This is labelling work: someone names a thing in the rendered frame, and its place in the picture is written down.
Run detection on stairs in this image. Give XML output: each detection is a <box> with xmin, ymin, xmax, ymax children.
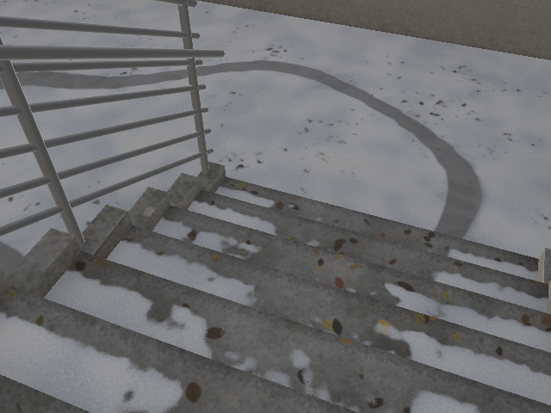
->
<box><xmin>0</xmin><ymin>177</ymin><xmax>551</xmax><ymax>413</ymax></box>

